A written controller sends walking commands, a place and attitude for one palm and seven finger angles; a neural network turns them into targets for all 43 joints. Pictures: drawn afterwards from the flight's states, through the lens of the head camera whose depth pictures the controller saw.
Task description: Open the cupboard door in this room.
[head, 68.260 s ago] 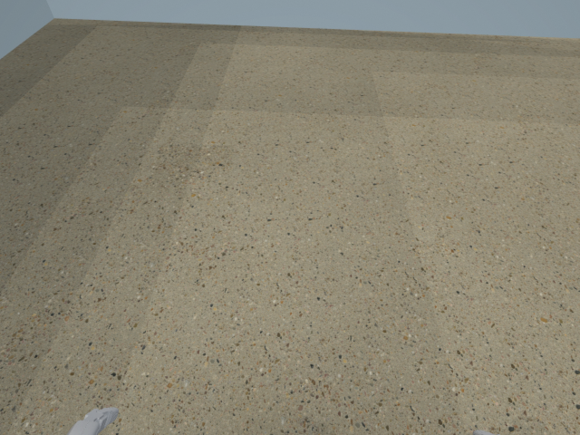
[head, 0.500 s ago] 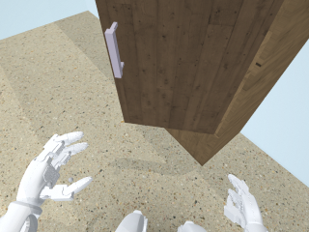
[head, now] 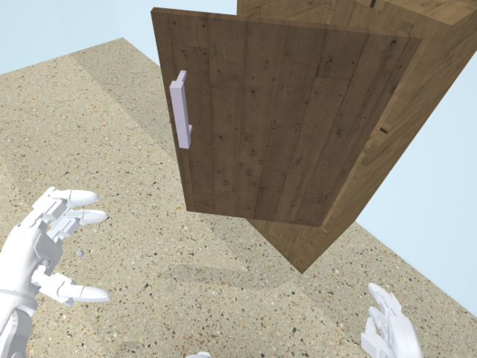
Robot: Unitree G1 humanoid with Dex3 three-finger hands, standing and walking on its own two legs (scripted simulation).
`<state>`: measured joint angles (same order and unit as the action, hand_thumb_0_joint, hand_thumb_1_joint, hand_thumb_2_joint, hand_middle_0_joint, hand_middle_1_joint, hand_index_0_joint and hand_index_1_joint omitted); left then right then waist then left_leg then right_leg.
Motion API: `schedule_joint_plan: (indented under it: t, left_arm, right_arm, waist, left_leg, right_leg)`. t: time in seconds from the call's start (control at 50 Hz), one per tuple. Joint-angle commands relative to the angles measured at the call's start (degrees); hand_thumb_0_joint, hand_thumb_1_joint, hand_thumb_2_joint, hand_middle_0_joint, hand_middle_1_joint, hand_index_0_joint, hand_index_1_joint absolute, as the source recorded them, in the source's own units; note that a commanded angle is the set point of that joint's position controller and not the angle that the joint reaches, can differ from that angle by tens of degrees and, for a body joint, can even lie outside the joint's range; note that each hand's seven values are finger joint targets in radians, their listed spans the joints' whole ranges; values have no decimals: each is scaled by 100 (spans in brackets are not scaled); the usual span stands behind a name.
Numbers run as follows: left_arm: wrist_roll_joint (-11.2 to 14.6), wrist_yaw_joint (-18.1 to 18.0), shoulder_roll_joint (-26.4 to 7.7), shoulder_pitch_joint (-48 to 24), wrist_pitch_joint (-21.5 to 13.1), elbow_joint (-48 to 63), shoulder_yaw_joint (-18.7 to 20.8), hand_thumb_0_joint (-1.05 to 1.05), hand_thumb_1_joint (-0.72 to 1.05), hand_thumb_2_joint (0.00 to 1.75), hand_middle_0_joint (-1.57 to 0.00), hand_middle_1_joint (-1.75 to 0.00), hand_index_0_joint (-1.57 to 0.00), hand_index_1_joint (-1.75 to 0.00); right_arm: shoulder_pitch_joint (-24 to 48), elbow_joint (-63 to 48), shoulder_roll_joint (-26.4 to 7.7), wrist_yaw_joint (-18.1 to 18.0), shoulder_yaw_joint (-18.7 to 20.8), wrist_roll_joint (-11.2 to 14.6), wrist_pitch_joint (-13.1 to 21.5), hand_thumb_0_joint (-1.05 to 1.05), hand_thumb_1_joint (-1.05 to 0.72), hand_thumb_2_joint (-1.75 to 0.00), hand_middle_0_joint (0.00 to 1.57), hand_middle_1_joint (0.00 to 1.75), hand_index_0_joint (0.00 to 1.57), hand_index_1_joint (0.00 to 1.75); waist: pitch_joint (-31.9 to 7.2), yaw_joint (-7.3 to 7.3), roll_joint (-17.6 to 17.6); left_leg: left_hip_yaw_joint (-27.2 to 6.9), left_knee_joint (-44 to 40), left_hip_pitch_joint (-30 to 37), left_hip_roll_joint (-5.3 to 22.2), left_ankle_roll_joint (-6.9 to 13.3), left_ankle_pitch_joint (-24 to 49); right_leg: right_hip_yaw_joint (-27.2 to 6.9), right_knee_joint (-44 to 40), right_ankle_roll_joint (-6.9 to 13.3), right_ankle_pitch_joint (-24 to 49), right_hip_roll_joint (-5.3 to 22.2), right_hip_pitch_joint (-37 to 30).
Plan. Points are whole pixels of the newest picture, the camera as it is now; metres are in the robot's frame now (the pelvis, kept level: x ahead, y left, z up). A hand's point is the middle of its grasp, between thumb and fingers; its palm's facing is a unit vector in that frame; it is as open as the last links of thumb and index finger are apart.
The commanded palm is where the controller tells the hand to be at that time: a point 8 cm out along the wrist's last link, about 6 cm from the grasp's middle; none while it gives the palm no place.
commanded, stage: raise the hand with hooked fingers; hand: left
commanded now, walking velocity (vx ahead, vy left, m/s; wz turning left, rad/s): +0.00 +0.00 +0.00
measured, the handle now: (183, 111) +0.54 +0.15 +0.10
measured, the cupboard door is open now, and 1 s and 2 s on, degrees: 42 42 42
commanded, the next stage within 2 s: move the hooked fingers beside the handle in 0.88 s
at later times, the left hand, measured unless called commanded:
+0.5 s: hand (43, 212) +0.28 +0.29 +0.13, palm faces +0.00 -1.00 -0.05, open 14.0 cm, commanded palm +0.24 +0.33 +0.12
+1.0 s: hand (68, 211) +0.28 +0.26 +0.12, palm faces +0.00 -1.00 -0.06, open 14.0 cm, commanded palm +0.26 +0.31 +0.12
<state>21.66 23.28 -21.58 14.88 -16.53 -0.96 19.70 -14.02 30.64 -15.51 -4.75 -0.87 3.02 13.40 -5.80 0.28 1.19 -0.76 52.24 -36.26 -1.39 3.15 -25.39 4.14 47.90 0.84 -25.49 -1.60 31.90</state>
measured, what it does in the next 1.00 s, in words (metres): stands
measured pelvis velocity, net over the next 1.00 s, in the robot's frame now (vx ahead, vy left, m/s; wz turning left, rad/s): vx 0.00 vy -0.01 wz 0.00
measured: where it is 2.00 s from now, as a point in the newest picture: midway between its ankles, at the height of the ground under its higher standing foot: outside the picture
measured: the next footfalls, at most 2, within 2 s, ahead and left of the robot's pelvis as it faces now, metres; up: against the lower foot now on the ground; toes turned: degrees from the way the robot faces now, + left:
none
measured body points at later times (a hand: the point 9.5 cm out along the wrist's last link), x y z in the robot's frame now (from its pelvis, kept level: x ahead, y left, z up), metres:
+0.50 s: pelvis -0.02 +0.01 +0.02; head +0.00 +0.01 +0.47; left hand +0.27 +0.35 +0.13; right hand +0.14 -0.24 -0.06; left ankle +0.00 +0.08 -0.70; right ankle -0.02 -0.12 -0.69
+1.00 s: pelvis +0.00 -0.01 +0.02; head +0.02 -0.01 +0.47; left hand +0.28 +0.31 +0.13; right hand +0.16 -0.26 -0.05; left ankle +0.00 +0.08 -0.69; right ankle -0.02 -0.12 -0.69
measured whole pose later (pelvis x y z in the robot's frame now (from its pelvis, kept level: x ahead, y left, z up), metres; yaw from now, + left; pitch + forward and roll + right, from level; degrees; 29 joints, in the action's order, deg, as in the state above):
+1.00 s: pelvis +0.00 -0.01 +0.02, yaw +0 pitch +6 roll -2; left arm 20.6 29.4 -25.6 -3.5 -8.6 -20.7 24.4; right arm -15.2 33.0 -16.2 -6.2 -2.8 3.5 12.9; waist -3.5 -0.1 2.4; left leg -0.7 42.5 -27.9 -1.6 2.5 -20.5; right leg 3.7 39.5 1.5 -21.2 -1.5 24.2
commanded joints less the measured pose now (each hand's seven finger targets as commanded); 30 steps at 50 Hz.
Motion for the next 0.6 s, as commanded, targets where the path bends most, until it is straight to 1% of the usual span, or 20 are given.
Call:
schedule_joint_plan:
  t: [0.0,0.02,0.06,0.1,0.16,0.18,0.2,0.22,0.24,0.28,0.32,0.34,0.36,0.4,0.42,0.48,0.5,0.52,0.54,0.58]
  left_arm:
    - [181,22,-1037,-859,110,215,633,0,-50,30,-30,-120,-30,-120]
    - [158,143,-1020,-991,311,-48,546,0,-50,30,-30,-120,-30,-120]
    - [83,318,-1136,-1375,623,-167,443,0,-50,30,-30,-120,-30,-120]
    - [28,401,-1354,-1808,745,-56,511,0,-50,30,-30,-120,-30,-120]
    - [60,365,-1724,-2492,498,374,798,0,-50,30,-30,-120,-30,-120]
    - [53,309,-1878,-2640,367,472,932,0,-50,30,-30,-120,-30,-120]
    - [73,263,-1922,-2745,232,499,1012,0,-50,30,-30,-120,-30,-120]
    - [42,193,-2147,-2885,137,482,1164,0,-50,30,-30,-120,-30,-120]
    - [31,204,-2030,-2919,101,315,1109,0,-50,30,-30,-120,-30,-120]
    - [34,249,-1997,-2977,169,-176,1111,0,-50,30,-30,-120,-30,-120]
    - [-9,361,-2096,-3062,408,-720,1141,0,-50,30,-30,-120,-30,-120]
    - [-17,466,-1959,-3056,588,-1082,1001,0,-50,30,-30,-120,-30,-120]
    - [-5,560,-1985,-3214,718,-1162,962,0,-50,30,-30,-120,-30,-120]
    - [-6,719,-1762,-3104,936,-1381,713,0,-50,30,-30,-120,-30,-120]
    - [-2,771,-1701,-3138,940,-1273,622,0,-50,30,-30,-120,-30,-120]
    - [13,783,-1861,-3040,835,-1008,784,0,-50,30,-30,-120,-30,-120]
    - [32,741,-1927,-3053,723,-855,869,0,-50,30,-30,-120,-30,-120]
    - [29,638,-2171,-3164,577,-639,1052,0,-50,30,-30,-120,-30,-120]
    - [52,595,-2126,-3175,456,-536,1100,0,-50,30,-30,-120,-30,-120]
    - [64,476,-2218,-3155,287,-449,1260,0,-50,30,-30,-120,-30,-120]
  right_arm:
    - [175,-756,-804,-42,246,88,150,0,-90,-90,20,30,20,30]
    - [163,-780,-838,-65,245,106,132,0,-90,-90,20,30,20,30]
    - [162,-865,-885,-92,224,135,109,0,-90,-90,20,30,20,30]
    - [175,-902,-903,-122,213,125,127,0,-90,-90,20,30,20,30]
    - [213,-886,-845,-136,175,75,182,0,-90,-90,20,30,20,30]
    - [207,-867,-835,-142,162,59,208,0,-90,-90,20,30,20,30]
    - [218,-825,-815,-140,143,47,231,0,-90,-90,20,30,20,30]
    - [209,-739,-836,-145,137,23,234,0,-90,-90,20,30,20,30]
    - [181,-714,-801,-146,108,38,219,0,-90,-90,20,30,20,30]
    - [210,-638,-819,-173,98,66,210,0,-90,-90,20,30,20,30]
    - [187,-584,-867,-206,100,84,182,0,-90,-90,20,30,20,30]
    - [163,-585,-876,-222,87,115,153,0,-90,-90,20,30,20,30]
    - [180,-606,-907,-241,107,132,148,0,-90,-90,20,30,20,30]
    - [186,-669,-918,-234,102,150,165,0,-90,-90,20,30,20,30]
    - [180,-681,-921,-217,118,149,188,0,-90,-90,20,30,20,30]
    - [149,-747,-938,-152,154,103,221,0,-90,-90,20,30,20,30]
    - [166,-762,-930,-133,161,92,243,0,-90,-90,20,30,20,30]
    - [151,-702,-943,-120,172,62,255,0,-90,-90,20,30,20,30]
    - [115,-711,-911,-106,163,54,250,0,-90,-90,20,30,20,30]
    - [122,-695,-887,-113,162,41,270,0,-90,-90,20,30,20,30]
  waist:
    - [-635,-27,511]
    - [-555,-19,428]
    - [-635,10,362]
    - [-810,16,301]
    - [-1164,-22,472]
    - [-1219,-47,458]
    - [-1218,-59,588]
    - [-1189,-85,640]
    - [-1169,-50,722]
    - [-862,-43,718]
    - [-689,-72,652]
    - [-589,-21,499]
    - [-610,-12,451]
    - [-538,-9,424]
    - [-645,-15,347]
    - [-885,-46,152]
    - [-885,-71,218]
    - [-909,-104,235]
    - [-1097,-97,263]
    - [-1110,-128,484]
  left_leg:
    - [-411,-1123,1122,222,-302,1703]
    - [-402,-1158,1116,202,-276,1681]
    - [-427,-1254,1169,210,-263,1635]
    - [-465,-1292,1294,210,-214,1629]
    - [-535,-1371,1740,222,-241,1807]
    - [-596,-1418,1829,241,-267,1801]
    - [-628,-1471,1920,245,-303,1759]
    - [-640,-1503,1962,255,-328,1760]
    - [-666,-1596,2063,275,-337,1636]
    - [-716,-1730,1928,275,-346,1363]
    - [-701,-1810,1806,253,-304,1177]
    - [-647,-1847,1733,247,-268,1064]
    - [-632,-1847,1702,227,-250,1041]
    - [-626,-1848,1638,206,-227,947]
    - [-614,-1808,1712,196,-216,1176]
    - [-576,-1717,1772,192,-171,1385]
    - [-569,-1709,1785,191,-184,1453]
    - [-572,-1694,1811,193,-209,1531]
    - [-563,-1737,1961,201,-208,1587]
    - [-539,-1733,1991,192,-218,1560]
  right_leg:
    - [66,-671,87,1280,-4,-40]
    - [34,-750,110,1331,0,-132]
    - [40,-838,83,1313,13,-192]
    - [13,-900,85,1290,18,-273]
    - [-12,-941,128,1292,-7,-412]
    - [-9,-939,137,1221,-17,-395]
    - [-1,-936,147,1142,-14,-384]
    - [-15,-954,177,1130,-10,-429]
    - [-3,-987,158,1020,-27,-346]
    - [15,-1039,158,932,8,-334]
    - [-13,-1145,171,903,38,-406]
    - [-10,-1212,142,870,38,-396]
    - [-23,-1245,130,901,55,-421]
    - [-23,-1271,125,879,75,-381]
    - [-38,-1288,155,1004,83,-531]
    - [-49,-1284,126,1111,47,-521]
    - [-51,-1263,134,1130,41,-548]
    - [-75,-1263,169,1165,40,-649]
    - [-61,-1262,145,1169,2,-639]
    - [-74,-1232,144,1150,15,-632]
